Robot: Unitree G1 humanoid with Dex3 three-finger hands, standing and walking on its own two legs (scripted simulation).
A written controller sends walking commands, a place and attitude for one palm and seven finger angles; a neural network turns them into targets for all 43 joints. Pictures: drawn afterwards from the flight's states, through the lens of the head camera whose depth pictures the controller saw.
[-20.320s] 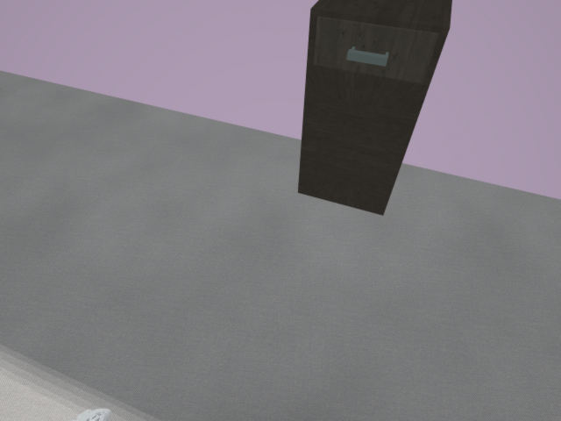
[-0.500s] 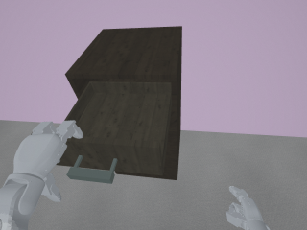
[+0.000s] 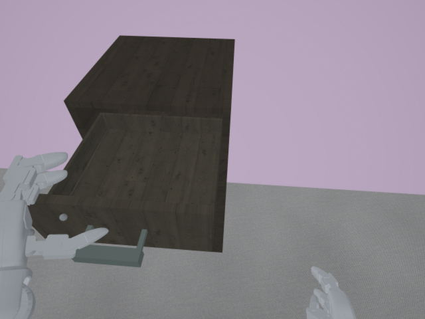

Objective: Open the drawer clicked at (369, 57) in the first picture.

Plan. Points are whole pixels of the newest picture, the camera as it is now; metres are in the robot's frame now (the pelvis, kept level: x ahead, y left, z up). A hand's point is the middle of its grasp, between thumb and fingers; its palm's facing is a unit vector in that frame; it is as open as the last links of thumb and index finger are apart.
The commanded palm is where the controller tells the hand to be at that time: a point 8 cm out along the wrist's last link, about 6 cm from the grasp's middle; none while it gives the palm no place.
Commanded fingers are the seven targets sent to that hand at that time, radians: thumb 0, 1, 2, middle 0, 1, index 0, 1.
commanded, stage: draw the hand back to the body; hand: left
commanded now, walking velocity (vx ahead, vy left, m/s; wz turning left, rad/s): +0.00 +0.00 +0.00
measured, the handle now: (112, 243) +0.24 +0.24 -0.01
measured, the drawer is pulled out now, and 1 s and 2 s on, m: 0.30 0.30 0.30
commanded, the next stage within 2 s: step back with the hand held close in 0.60 s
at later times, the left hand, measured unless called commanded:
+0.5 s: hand (45, 231) +0.17 +0.25 +0.16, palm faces +0.44 -0.81 -0.40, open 7.9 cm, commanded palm +0.12 +0.29 +0.18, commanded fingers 0.00 0.90 0.90 -0.20 -0.30 -0.20 -0.30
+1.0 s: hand (46, 248) +0.16 +0.25 +0.15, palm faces +0.31 -0.81 -0.51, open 7.4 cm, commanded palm +0.10 +0.29 +0.18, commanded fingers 0.00 0.90 0.90 -0.20 -0.30 -0.20 -0.30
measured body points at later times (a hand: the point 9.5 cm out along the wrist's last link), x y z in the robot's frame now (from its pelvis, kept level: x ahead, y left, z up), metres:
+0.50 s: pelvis -0.01 +0.00 +0.00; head -0.02 -0.01 +0.45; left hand +0.15 +0.29 +0.19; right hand +0.20 -0.20 -0.08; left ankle -0.03 +0.13 -0.74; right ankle +0.00 -0.12 -0.74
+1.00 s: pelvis -0.03 +0.01 +0.00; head +0.00 +0.00 +0.45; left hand +0.14 +0.29 +0.18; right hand +0.16 -0.23 -0.08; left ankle -0.03 +0.13 -0.74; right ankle +0.00 -0.12 -0.74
